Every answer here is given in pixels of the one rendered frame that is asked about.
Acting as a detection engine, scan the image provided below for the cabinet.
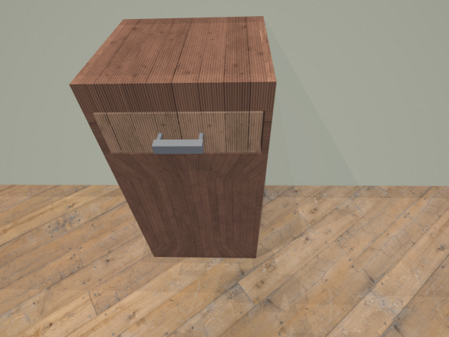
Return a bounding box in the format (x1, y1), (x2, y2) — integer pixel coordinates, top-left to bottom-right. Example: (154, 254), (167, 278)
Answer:
(69, 16), (276, 258)

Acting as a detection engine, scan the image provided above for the drawer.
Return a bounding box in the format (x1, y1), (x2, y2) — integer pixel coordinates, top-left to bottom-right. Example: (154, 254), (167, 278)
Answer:
(93, 111), (263, 153)

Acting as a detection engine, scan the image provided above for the handle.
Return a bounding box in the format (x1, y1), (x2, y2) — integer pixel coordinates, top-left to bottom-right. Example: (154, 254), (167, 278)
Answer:
(152, 133), (203, 154)

